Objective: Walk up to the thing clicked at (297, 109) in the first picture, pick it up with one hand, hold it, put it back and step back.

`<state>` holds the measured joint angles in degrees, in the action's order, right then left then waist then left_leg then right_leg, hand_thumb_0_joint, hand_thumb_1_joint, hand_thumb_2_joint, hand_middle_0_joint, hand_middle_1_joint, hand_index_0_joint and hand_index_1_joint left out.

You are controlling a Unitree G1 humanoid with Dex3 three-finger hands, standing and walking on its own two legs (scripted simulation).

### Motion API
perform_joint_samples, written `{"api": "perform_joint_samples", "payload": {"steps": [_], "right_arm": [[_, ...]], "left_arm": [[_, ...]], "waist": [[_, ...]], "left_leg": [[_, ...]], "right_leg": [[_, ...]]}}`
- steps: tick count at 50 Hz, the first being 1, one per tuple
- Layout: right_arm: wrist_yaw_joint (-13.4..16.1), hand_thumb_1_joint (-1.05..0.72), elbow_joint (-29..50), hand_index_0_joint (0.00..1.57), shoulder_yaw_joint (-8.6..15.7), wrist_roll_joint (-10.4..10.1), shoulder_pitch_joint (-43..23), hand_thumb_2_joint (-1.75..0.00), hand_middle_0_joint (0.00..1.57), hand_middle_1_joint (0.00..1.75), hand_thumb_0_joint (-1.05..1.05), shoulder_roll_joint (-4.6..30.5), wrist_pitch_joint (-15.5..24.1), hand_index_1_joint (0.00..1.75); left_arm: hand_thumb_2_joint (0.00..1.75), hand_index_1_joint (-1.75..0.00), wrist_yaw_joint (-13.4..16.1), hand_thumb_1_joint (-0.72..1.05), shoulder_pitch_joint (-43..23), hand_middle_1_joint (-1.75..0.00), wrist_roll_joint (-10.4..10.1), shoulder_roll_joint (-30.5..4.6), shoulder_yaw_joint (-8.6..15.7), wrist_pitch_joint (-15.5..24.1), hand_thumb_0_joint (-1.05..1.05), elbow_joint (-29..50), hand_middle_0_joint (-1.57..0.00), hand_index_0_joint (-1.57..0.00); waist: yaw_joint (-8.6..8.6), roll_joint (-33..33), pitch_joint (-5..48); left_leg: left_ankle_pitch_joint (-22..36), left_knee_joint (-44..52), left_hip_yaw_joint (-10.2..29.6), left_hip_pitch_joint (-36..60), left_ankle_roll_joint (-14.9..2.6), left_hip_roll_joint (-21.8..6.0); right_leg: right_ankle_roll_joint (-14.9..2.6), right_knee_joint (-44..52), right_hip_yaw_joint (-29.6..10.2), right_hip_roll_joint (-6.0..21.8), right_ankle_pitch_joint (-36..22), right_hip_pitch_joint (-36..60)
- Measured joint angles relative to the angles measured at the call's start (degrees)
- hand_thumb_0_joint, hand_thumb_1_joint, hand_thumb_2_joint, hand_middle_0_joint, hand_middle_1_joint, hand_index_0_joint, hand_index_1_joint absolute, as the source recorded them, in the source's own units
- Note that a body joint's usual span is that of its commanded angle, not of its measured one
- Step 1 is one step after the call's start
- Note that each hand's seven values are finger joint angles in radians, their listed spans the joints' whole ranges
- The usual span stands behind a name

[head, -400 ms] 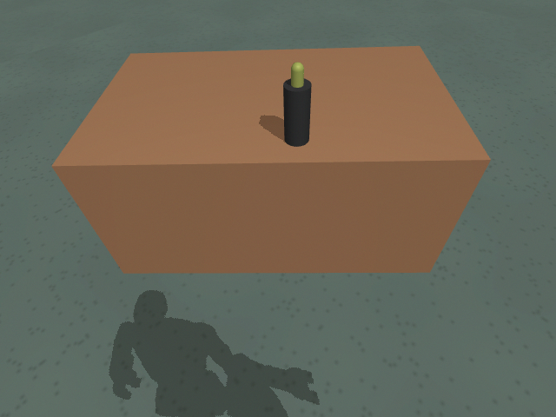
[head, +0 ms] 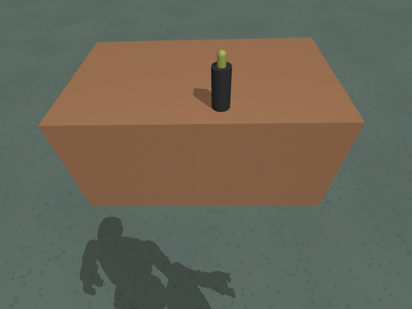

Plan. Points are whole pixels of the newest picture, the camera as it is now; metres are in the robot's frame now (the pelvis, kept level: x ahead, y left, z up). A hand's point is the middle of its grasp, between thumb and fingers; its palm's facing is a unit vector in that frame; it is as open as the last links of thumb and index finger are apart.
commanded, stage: stand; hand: right
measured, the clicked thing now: (221, 80) +0.94 -0.01 -0.06
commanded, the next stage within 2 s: walk up in 0.72 s
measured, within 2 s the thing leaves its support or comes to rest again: neither
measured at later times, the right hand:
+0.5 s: hand out of the picture +0.08 -0.24 -0.16, palm faces -0.04 +0.94 -0.34, open 7.4 cm
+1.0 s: hand out of the picture +0.14 -0.23 -0.15, palm faces -0.12 +0.92 -0.38, open 7.4 cm
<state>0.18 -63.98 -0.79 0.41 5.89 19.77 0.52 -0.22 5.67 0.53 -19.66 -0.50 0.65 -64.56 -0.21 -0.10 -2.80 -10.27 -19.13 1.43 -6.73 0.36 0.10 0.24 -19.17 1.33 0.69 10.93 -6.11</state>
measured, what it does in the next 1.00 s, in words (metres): lifts its left foot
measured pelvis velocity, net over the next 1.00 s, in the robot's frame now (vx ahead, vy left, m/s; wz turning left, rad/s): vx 0.06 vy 0.06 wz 0.07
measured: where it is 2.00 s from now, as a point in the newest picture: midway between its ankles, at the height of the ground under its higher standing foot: (176, 281)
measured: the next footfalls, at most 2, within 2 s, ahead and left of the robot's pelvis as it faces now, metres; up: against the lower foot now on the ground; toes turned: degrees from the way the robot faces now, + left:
left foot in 1.04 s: +0.19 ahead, +0.24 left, +0.00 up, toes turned +8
right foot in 1.48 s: +0.40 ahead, +0.03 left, +0.00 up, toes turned +1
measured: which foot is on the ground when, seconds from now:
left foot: down 0.00-0.78, up 0.80-1.00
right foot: down 0.00-1.00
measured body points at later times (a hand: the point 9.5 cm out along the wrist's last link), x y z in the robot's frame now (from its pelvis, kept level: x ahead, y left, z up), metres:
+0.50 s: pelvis +0.00 +0.00 +0.00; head +0.02 +0.00 +0.45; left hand +0.08 +0.30 -0.13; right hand +0.08 -0.29 -0.13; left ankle +0.00 +0.12 -0.75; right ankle +0.00 -0.12 -0.75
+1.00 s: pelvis +0.06 +0.06 -0.01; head +0.07 +0.06 +0.44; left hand +0.05 +0.40 -0.13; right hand +0.14 -0.28 -0.12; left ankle +0.12 +0.22 -0.73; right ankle +0.00 -0.12 -0.75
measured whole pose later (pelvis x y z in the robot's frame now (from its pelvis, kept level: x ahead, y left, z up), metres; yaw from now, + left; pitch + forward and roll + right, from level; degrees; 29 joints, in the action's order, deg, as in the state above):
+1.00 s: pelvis +0.06 +0.06 -0.01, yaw +4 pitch -2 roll -2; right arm -5.7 -56.9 5.7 2.5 12.4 25.7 -1.2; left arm -1.2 16.0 2.5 -24.4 4.8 3.4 -58.6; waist -1.2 -1.8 -4.1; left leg -19.7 -39.4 2.4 -23.5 0.0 -5.1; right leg 1.8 -22.0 4.5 4.9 18.6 -1.2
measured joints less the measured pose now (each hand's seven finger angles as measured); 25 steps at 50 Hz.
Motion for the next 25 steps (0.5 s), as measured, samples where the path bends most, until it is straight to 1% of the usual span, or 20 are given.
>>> {"api": "perform_joint_samples", "payload": {"steps": [25], "right_arm": [[-0.04, -0.90, -0.38, 0.20, 0.06, 0.00, 0.38, -0.90, 0.20, 0.30, 0.00, 0.03, -0.11, 0.30]], "left_arm": [[0.89, -0.30, 0.04, 0.90, 0.87, -0.30, 0.05, -0.10, 0.08, -0.10, 0.00, -0.24, -0.20, -0.21]], "waist": [[0.03, 0.02, -0.08]], "left_leg": [[0.11, 0.82, -0.11, 0.42, -0.39, 0.46]], "right_leg": [[0.39, 0.61, -0.10, 0.48, 0.02, 0.33]]}}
